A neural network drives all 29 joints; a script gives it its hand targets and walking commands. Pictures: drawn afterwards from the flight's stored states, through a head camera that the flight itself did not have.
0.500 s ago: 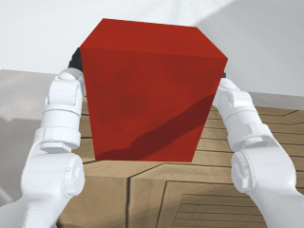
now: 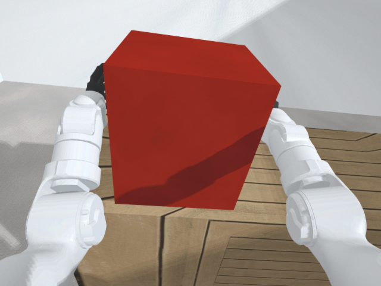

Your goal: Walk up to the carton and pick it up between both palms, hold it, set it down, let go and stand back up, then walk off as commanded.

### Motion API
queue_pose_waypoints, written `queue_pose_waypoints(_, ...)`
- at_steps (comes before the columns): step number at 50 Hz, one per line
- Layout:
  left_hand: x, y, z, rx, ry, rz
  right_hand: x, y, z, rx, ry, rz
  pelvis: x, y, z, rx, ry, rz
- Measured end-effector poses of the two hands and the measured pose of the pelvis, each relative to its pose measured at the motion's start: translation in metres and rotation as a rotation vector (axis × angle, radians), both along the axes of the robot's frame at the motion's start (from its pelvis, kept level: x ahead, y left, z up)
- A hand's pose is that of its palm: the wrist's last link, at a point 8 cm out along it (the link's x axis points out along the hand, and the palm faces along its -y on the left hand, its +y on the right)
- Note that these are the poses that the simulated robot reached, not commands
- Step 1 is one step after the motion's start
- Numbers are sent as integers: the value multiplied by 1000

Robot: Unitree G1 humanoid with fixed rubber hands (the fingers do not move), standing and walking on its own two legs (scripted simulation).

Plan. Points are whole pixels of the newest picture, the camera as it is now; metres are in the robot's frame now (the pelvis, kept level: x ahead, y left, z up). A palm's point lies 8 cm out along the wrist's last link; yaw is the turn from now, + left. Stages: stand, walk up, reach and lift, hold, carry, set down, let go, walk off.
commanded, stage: set down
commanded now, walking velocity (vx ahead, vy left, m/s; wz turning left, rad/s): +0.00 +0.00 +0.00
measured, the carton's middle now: (183, 120) +0.42 +0.01 +0.21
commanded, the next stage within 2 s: none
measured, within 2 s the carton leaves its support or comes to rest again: neither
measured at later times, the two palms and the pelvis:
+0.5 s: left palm (107, 101) +0.45 +0.18 +0.23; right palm (261, 114) +0.44 -0.18 +0.22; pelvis +0.03 +0.00 +0.00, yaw +0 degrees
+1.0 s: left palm (108, 110) +0.46 +0.18 +0.21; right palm (258, 121) +0.44 -0.17 +0.20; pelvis +0.03 +0.00 +0.00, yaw +0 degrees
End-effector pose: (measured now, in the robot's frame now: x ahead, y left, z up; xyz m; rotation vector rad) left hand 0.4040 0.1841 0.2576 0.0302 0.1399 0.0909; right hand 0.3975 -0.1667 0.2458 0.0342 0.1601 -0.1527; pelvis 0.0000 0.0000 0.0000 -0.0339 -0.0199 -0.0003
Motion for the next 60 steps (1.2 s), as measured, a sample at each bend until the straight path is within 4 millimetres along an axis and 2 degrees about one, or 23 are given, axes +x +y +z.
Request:
queue_pose_waypoints(7, 9, -3, -8, 4, -8, -2, 8, -3, -7, 10, -8, -4, 4, 0, 0, 0, 5, 0)
queue_pose_waypoints(17, 31, -7, -22, 8, 12, -5, 28, -7, -21, 10, 13, -7, 17, -2, 0, 3, 26, 0)
queue_pose_waypoints(31, 55, -10, -34, 10, 20, -8, 52, -10, -29, 9, 20, -11, 33, -3, 0, 4, 48, 0)
queue_pose_waypoints(47, 53, -8, -47, 3, 25, -12, 48, -8, -39, -27, 26, -10, 30, -2, 0, 3, 44, 0)
queue_pose_waypoints(55, 49, -6, -62, -7, 55, -12, 45, -7, -54, -21, 55, -7, 27, -3, 0, 3, 39, 0)
queue_pose_waypoints(60, 50, -5, -66, -4, 45, -8, 47, -6, -56, -19, 44, -2, 27, -4, 0, 4, 40, 0)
